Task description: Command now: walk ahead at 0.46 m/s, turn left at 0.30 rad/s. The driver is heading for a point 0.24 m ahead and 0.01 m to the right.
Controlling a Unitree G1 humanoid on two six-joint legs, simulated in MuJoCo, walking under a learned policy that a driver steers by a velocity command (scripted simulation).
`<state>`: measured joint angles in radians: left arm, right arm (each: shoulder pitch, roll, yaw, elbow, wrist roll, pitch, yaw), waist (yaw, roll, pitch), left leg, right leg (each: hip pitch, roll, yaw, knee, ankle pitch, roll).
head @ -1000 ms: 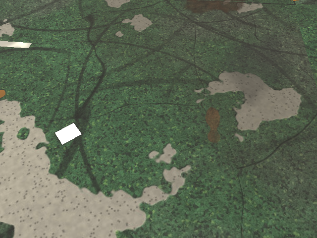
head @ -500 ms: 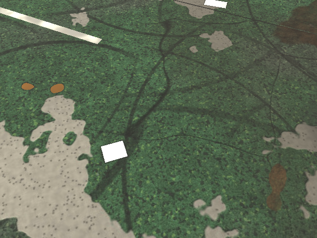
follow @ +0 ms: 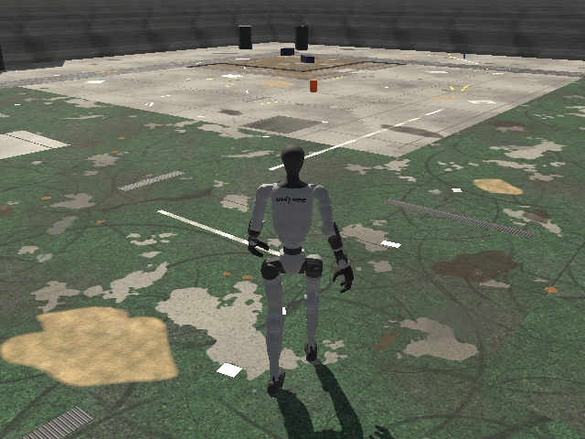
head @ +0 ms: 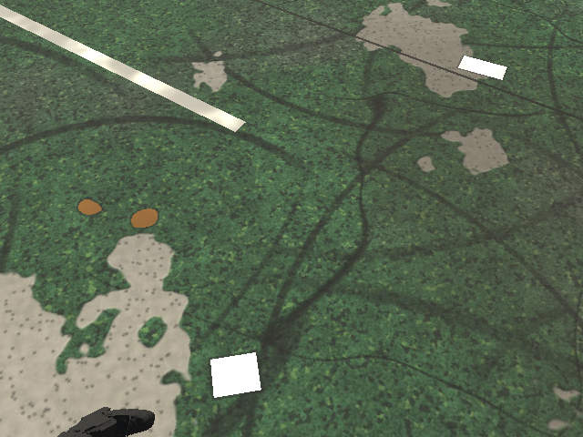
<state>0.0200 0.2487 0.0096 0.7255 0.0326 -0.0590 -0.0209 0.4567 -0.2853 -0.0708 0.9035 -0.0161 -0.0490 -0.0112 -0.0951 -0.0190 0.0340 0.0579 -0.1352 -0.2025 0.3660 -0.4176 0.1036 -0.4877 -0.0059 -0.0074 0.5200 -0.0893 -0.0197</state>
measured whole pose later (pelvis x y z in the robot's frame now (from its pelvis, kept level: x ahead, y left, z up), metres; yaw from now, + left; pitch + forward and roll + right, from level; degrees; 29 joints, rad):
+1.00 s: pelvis +0.16 +0.01 +0.02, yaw +2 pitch -2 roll +0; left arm 0.29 0.18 -0.01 1.12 0.01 0.01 0.04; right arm 0.24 -0.18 0.00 1.12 0.00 -0.01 -0.04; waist 0.01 -0.01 0.03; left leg -0.17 -0.06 0.01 0.38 -0.17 0.06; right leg -0.09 -0.01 -0.03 0.38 -0.26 0.00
